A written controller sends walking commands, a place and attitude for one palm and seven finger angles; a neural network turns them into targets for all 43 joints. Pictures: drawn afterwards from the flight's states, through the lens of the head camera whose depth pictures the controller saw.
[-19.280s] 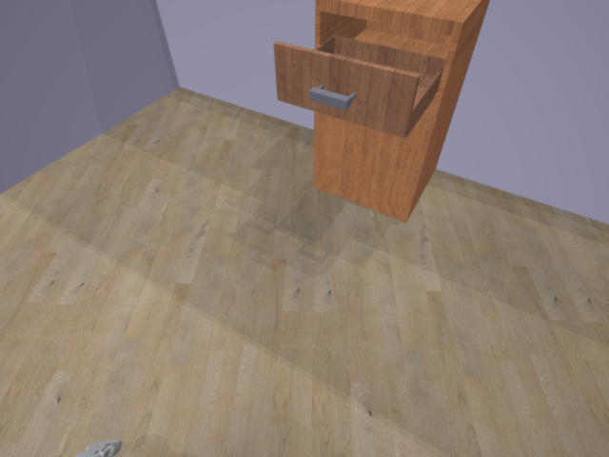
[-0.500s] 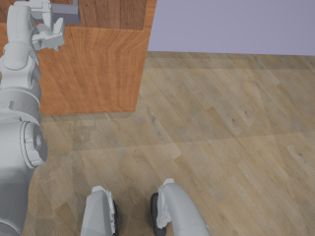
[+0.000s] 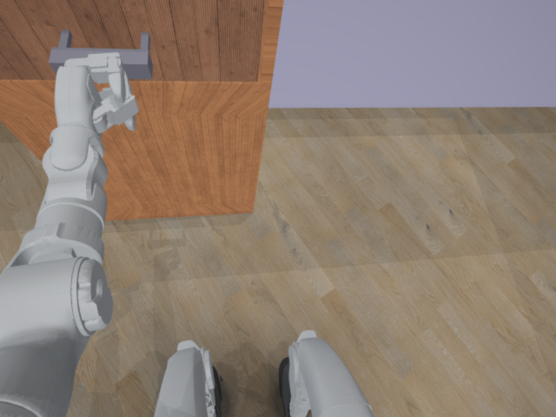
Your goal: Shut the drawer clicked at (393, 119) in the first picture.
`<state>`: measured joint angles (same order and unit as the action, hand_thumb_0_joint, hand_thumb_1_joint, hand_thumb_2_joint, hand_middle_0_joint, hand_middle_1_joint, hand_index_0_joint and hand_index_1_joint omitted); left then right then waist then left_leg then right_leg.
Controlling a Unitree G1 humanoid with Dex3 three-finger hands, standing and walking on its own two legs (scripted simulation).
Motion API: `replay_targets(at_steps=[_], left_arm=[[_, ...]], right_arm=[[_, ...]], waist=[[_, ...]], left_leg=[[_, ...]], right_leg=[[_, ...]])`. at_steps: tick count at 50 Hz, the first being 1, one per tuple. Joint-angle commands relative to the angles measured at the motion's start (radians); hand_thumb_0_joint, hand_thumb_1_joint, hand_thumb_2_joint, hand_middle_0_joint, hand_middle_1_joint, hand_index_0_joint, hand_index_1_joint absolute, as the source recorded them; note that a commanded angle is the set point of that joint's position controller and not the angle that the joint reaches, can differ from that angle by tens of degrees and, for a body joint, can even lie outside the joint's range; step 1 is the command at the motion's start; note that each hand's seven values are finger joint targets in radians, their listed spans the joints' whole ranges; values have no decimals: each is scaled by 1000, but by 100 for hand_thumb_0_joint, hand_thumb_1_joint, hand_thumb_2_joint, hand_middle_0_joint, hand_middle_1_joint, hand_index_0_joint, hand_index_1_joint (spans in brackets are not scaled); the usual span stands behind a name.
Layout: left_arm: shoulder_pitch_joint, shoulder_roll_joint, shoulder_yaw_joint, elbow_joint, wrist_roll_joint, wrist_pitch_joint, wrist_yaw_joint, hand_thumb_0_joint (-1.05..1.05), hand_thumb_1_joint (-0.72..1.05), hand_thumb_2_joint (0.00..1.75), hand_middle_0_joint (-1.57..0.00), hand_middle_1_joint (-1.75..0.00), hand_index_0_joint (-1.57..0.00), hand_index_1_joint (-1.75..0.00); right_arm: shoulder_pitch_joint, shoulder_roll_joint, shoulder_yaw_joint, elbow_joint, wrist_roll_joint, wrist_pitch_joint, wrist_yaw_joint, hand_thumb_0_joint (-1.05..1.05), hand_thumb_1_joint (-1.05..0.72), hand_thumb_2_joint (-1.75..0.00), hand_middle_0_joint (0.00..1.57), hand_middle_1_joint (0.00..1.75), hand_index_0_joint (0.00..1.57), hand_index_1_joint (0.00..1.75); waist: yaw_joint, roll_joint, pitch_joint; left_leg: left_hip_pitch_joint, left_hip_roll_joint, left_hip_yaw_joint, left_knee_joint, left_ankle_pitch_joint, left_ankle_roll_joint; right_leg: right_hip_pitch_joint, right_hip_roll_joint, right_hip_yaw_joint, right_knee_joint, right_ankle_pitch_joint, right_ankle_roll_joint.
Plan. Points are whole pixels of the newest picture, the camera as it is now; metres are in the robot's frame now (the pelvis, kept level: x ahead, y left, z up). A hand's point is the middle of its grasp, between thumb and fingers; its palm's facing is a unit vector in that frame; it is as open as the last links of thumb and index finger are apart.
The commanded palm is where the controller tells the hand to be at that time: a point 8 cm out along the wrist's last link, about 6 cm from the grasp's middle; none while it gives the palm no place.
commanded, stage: pull the fist back off the drawer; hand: left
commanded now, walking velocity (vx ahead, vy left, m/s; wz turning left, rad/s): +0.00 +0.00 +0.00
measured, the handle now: (105, 51) +0.62 +0.18 +0.06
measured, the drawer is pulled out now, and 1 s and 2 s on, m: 0.00 0.00 0.00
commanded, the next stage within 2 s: draw the hand back to the body in 0.02 s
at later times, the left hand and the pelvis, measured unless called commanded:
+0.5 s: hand (77, 133) +0.43 +0.17 +0.12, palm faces +0.02 -1.00 -0.05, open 3.3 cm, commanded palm +0.39 +0.22 +0.14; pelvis +0.06 -0.01 +0.06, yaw +2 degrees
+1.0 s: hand out of the picture +0.31 +0.21 +0.21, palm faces +0.31 -0.90 -0.29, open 3.3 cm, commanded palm +0.26 +0.26 +0.23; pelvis +0.07 -0.01 +0.11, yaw +3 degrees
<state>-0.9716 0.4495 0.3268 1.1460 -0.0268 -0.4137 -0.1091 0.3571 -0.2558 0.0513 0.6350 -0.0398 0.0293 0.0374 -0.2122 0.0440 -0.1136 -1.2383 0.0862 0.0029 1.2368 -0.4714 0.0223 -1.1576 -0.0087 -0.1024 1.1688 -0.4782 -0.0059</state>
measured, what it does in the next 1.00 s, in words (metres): rises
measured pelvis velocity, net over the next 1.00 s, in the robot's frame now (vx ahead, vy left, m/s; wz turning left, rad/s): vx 0.07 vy -0.01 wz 0.05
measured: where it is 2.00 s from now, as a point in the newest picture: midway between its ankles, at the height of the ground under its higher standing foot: (253, 415)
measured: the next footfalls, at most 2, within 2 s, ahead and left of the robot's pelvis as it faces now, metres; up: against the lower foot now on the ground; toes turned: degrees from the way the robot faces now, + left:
none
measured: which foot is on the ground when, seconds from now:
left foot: down 0.00-1.00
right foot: down 0.00-1.00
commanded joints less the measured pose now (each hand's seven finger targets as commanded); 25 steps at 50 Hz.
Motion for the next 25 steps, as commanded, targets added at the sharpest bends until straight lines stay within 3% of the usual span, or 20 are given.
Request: replay_targets(at_steps=[1, 2, 5, 6, 8, 11, 15, 20, 22, 25], left_arm=[[-460, 226, 48, -267, -24, -96, 2, 0, 90, 90, -140, -160, -140, -160], [-417, 233, 64, -256, -21, -98, 2, 0, 90, 90, -140, -160, -140, -160], [-388, 176, 30, -291, -33, -107, -9, 0, 90, 90, -140, -160, -140, -160], [-385, 163, 22, -293, -38, -110, -11, 0, 90, 90, -140, -160, -140, -160], [-242, 232, 91, -424, -55, -110, -18, 0, 90, 90, -140, -160, -140, -160], [-5, 156, 42, -596, -94, -61, -42, 0, 90, 90, -140, -160, -140, -160], [205, 99, 9, -744, -155, 24, -56, 0, 90, 90, -140, -160, -140, -160], [352, 12, -54, -853, -190, 30, -55, 0, 90, 90, -140, -160, -140, -160], [397, -13, -87, -908, -190, 21, -65, 0, 90, 90, -140, -160, -140, -160], [502, -38, -112, -972, -203, 37, -84, 0, 90, 90, -140, -160, -140, -160]], right_arm=[[175, -182, -78, -48, 8, 6, -14, 0, -90, -90, 20, 30, 20, 30], [179, -183, -81, -51, 8, 13, -13, 0, -90, -90, 20, 30, 20, 30], [169, -173, -88, -55, 11, 25, -11, 0, -90, -90, 20, 30, 20, 30], [171, -170, -88, -52, 10, 26, -10, 0, -90, -90, 20, 30, 20, 30], [160, -175, -98, -90, 21, 38, -8, 0, -90, -90, 20, 30, 20, 30], [134, -157, -106, -138, 46, 41, -2, 0, -90, -90, 20, 30, 20, 30], [88, -149, -108, -166, 78, 37, -15, 0, -90, -90, 20, 30, 20, 30], [40, -140, -105, -159, 87, 1, -32, 0, -90, -90, 20, 30, 20, 30], [19, -136, -104, -162, 87, -13, -34, 0, -90, -90, 20, 30, 20, 30], [-22, -134, -102, -181, 90, -31, -36, 0, -90, -90, 20, 30, 20, 30]], waist=[[-8, 119, -527], [4, 109, -550], [1, 94, -557], [1, 115, -555], [74, 141, -674], [106, 112, -715], [111, -4, -548], [105, -6, -397], [109, 58, -372], [124, 56, -344]], left_leg=[[467, -51, -60, -133, 242, 12], [485, -51, -60, -134, 277, 9], [504, -54, -51, -129, 334, 9], [516, -56, -47, -126, 359, 10], [592, -60, -36, -156, 447, 3], [675, -67, -20, -212, 549, 5], [624, -71, 12, -302, 484, 15], [703, -72, 18, -372, 462, 13], [776, -69, 14, -390, 502, 10], [835, -65, 3, -422, 530, 7]], right_leg=[[215, 52, 62, -161, 184, -15], [229, 53, 59, -156, 214, -16], [256, 52, 61, -154, 284, -11], [256, 51, 65, -152, 310, -12], [376, 49, 70, -158, 402, -17], [518, 54, 69, -204, 544, -13], [656, 50, 68, -296, 604, 1], [662, 46, 57, -363, 574, 4], [646, 44, 51, -376, 562, 0], [666, 40, 39, -401, 554, -1]])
